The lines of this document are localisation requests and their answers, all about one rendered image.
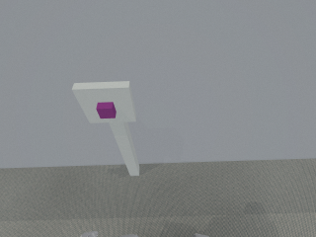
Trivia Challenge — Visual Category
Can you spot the button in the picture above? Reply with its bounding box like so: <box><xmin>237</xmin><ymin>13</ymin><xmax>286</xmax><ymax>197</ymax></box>
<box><xmin>96</xmin><ymin>102</ymin><xmax>117</xmax><ymax>119</ymax></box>

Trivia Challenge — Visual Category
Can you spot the panel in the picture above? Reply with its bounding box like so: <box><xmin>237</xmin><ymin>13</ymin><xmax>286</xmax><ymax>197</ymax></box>
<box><xmin>72</xmin><ymin>81</ymin><xmax>140</xmax><ymax>176</ymax></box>

